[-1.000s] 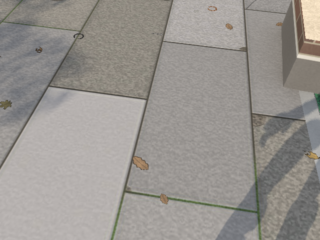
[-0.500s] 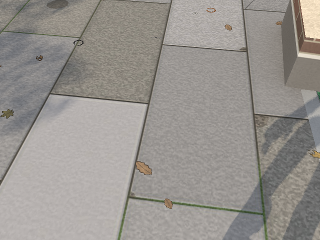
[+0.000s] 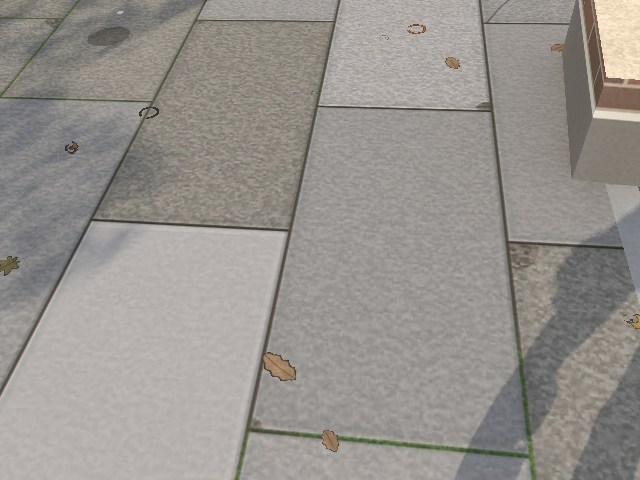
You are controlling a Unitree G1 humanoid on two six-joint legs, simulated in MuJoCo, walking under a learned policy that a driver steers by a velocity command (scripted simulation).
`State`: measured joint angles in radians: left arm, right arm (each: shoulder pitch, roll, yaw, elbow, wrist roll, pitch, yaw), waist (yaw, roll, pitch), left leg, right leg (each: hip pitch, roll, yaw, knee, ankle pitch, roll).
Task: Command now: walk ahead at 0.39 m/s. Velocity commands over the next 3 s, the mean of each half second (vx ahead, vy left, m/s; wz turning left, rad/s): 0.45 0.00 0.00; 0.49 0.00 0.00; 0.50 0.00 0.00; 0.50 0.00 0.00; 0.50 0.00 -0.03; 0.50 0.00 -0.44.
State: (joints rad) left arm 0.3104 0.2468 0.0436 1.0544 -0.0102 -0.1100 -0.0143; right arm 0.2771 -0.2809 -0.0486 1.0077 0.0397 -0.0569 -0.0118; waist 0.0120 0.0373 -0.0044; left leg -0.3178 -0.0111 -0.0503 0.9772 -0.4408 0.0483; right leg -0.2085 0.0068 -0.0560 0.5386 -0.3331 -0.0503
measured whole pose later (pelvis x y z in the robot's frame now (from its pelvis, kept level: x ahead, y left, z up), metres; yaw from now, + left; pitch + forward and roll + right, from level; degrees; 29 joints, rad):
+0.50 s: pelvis +0.26 +0.03 -0.01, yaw -1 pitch +1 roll +1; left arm 0.39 0.24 0.03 1.02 -0.03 -0.09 0.00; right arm 0.04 -0.25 -0.05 0.88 0.01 -0.10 0.03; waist 0.03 -0.01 0.06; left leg -0.40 -0.04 0.08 0.52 -0.14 0.07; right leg -0.22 -0.01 0.05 1.16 -0.43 -0.04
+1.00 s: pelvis +0.55 -0.04 -0.01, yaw -1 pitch +2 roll +1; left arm 0.08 0.25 0.05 0.85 -0.01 -0.11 -0.03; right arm 0.34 -0.27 -0.05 1.02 0.02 -0.08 0.00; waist -0.04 0.01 0.04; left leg -0.22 0.00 -0.03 0.99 -0.49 0.03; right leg -0.45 -0.01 -0.05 0.56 -0.15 -0.05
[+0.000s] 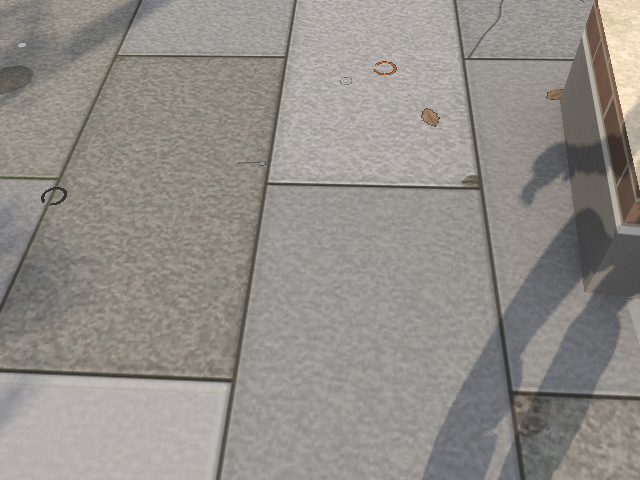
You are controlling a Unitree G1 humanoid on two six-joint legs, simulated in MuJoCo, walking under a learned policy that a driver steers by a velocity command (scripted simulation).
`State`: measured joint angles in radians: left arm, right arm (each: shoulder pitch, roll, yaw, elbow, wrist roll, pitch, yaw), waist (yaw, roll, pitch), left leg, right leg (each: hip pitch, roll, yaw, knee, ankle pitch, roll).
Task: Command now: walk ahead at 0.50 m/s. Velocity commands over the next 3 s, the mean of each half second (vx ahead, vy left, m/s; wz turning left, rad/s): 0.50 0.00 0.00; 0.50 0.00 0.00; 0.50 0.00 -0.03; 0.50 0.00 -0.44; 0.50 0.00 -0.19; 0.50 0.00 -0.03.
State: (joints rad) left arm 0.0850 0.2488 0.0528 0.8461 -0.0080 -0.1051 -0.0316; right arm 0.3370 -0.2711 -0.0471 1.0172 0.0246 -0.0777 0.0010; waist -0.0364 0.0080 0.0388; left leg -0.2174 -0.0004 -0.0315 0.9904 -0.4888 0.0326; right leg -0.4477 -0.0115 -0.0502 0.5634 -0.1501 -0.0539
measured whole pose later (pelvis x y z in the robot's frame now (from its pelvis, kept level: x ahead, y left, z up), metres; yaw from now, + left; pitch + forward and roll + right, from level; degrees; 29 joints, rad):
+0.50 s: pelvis +0.29 +0.03 -0.01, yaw +0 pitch +2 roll -1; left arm 0.40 0.26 0.07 1.02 -0.01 -0.05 0.01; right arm 0.00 -0.24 -0.05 0.86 0.01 -0.10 0.04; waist 0.05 0.00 0.03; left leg -0.50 0.01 0.05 0.53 -0.07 0.06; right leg 0.03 -0.01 -0.05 0.49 -0.45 0.00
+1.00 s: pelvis +0.57 +0.02 +0.00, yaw +0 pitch +2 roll +2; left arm 0.02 0.23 0.05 0.84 -0.02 -0.09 -0.03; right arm 0.38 -0.26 -0.07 1.03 0.02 -0.06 -0.01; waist -0.07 -0.03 0.01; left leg 0.09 -0.02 0.05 0.26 -0.38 0.00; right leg -0.53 -0.05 -0.02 0.50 -0.02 -0.05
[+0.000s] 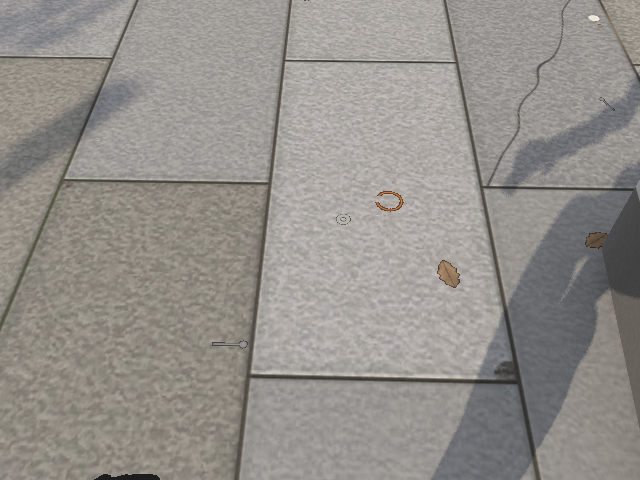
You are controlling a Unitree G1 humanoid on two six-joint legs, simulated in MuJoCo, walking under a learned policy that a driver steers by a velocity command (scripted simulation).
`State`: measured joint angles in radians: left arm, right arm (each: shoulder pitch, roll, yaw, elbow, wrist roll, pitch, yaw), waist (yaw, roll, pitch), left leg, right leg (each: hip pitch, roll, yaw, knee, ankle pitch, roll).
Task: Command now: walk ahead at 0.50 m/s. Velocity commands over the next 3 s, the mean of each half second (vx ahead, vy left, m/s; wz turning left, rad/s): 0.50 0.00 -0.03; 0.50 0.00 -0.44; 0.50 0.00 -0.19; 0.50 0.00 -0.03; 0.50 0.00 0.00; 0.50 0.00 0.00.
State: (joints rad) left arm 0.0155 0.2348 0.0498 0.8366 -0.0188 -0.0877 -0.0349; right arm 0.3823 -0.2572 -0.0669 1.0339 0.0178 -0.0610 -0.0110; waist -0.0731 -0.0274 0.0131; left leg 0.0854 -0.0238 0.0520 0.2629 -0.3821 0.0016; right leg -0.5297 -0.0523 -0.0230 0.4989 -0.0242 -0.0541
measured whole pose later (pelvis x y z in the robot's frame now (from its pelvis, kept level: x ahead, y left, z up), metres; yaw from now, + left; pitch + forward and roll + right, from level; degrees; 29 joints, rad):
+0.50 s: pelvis +0.27 -0.01 +0.01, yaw -1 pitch +2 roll -2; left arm 0.38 0.24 0.07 1.00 -0.02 -0.07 0.01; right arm 0.00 -0.24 -0.05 0.88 0.02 -0.08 0.02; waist 0.08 0.04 0.01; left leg -0.58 0.08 -0.02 0.52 0.03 0.02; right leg 0.04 0.04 -0.04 0.23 -0.31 -0.02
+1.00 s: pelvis +0.54 +0.00 +0.01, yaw -17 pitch +1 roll +3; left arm 0.10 0.25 0.08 0.81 -0.02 -0.02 -0.03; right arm 0.30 -0.26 -0.08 0.98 0.00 -0.08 -0.02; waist -0.07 -0.03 0.02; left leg 0.07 0.00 0.27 0.23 -0.31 -0.01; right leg -0.65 -0.11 -0.01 0.70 -0.02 -0.05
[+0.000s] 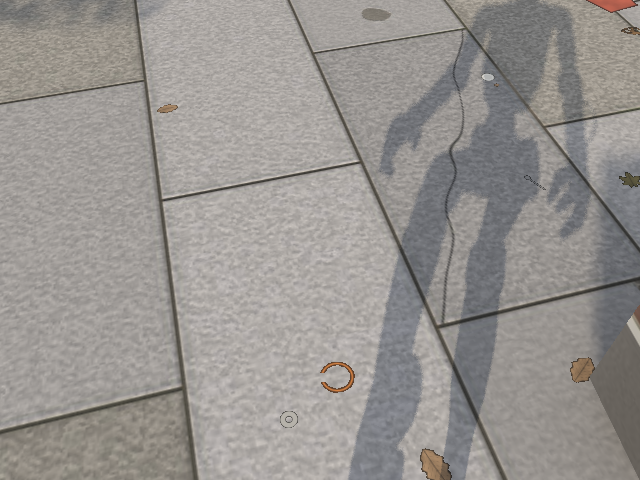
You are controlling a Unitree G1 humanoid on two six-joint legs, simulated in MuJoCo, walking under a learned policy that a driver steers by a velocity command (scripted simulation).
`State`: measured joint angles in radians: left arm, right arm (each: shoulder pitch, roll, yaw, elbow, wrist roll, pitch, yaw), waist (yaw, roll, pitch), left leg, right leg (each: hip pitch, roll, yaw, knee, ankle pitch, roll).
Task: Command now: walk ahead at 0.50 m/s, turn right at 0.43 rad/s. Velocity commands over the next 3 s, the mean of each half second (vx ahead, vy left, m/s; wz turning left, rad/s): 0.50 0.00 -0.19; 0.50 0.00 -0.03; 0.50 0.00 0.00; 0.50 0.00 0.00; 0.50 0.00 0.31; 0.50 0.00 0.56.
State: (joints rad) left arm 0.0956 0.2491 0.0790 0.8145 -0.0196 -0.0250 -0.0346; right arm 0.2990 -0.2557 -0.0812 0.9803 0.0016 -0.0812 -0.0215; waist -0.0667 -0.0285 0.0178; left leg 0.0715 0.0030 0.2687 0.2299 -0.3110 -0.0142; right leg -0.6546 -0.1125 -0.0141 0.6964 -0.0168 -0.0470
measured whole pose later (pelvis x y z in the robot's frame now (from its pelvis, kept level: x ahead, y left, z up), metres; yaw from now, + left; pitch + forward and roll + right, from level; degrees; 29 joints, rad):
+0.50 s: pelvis +0.28 -0.04 +0.01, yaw -5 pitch +1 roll -1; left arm 0.34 0.24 0.07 0.92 -0.01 -0.08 0.00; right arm 0.04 -0.26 -0.06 0.90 0.01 -0.08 0.01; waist 0.06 0.05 0.01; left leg -0.66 0.12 -0.02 0.61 0.09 0.00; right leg 0.01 0.07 -0.04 0.21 -0.25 -0.05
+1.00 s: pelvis +0.57 -0.01 +0.01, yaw -4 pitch +2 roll +1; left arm 0.09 0.26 0.08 0.87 -0.01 -0.07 0.01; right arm 0.33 -0.24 -0.05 0.99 0.00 -0.09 0.00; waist -0.07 -0.03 0.00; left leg -0.04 -0.06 0.05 0.21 -0.19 0.06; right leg -0.68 -0.14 0.04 0.69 0.05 0.00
